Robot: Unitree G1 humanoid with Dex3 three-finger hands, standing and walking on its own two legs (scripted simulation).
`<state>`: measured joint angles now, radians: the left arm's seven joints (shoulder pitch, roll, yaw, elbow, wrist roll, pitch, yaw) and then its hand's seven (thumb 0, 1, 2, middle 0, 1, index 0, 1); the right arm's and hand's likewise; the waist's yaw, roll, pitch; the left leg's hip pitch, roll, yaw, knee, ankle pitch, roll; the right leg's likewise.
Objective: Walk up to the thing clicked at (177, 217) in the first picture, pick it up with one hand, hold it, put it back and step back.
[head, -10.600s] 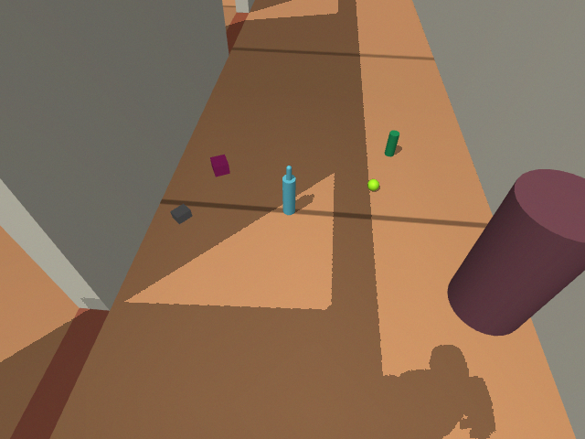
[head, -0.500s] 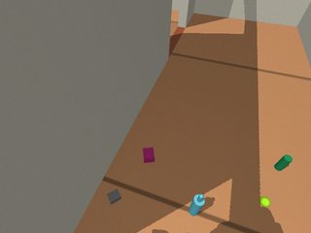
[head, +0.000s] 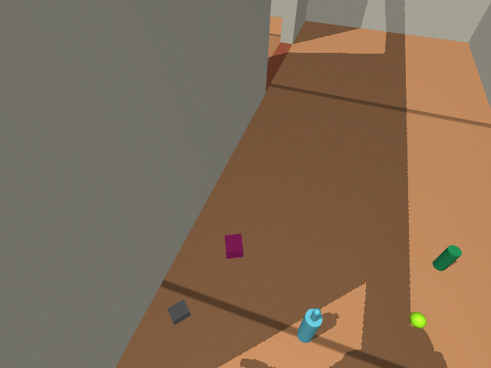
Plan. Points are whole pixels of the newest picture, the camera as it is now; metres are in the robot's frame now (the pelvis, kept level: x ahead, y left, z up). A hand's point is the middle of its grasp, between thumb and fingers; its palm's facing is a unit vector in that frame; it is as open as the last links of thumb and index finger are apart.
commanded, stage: stand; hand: left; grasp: from above
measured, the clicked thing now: (179, 311) +0.45 +0.28 -0.76
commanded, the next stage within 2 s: rise first in 0.66 s
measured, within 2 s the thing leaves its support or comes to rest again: neither
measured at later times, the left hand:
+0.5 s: hand out of the picture +0.08 +0.25 -0.16, palm faces -0.04 -0.94 -0.34, open 7.4 cm
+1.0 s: hand out of the picture +0.14 +0.25 -0.17, palm faces -0.05 -0.94 -0.35, open 8.7 cm
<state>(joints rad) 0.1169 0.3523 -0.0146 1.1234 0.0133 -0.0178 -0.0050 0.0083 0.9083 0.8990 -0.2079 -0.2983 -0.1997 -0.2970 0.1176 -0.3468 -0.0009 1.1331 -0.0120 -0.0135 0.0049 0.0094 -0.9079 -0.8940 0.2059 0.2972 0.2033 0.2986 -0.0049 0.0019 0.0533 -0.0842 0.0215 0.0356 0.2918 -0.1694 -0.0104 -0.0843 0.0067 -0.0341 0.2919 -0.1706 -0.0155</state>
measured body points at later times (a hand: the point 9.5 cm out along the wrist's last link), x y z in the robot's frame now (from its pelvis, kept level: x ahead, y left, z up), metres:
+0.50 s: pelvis +0.00 +0.00 +0.00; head +0.01 +0.00 +0.45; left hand +0.08 +0.30 -0.13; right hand +0.07 -0.30 -0.13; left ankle -0.01 +0.12 -0.75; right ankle -0.01 -0.11 -0.75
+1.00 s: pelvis -0.02 +0.00 -0.02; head +0.05 +0.01 +0.43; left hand +0.15 +0.30 -0.15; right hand +0.08 -0.27 -0.14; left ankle -0.01 +0.12 -0.75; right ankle -0.01 -0.11 -0.75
